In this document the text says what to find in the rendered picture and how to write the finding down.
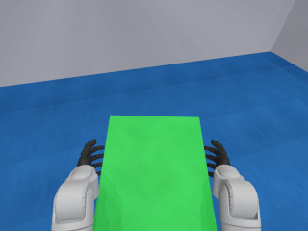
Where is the carton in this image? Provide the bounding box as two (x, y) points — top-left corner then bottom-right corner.
(92, 115), (218, 231)

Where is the left robot hand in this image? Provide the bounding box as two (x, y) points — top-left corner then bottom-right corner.
(77, 139), (105, 176)

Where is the right robot hand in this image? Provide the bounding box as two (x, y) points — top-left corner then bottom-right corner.
(204, 140), (231, 177)

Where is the robot right forearm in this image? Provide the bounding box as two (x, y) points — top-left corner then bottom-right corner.
(212, 165), (262, 231)

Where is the robot left forearm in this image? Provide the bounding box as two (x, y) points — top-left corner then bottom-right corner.
(51, 165), (99, 231)

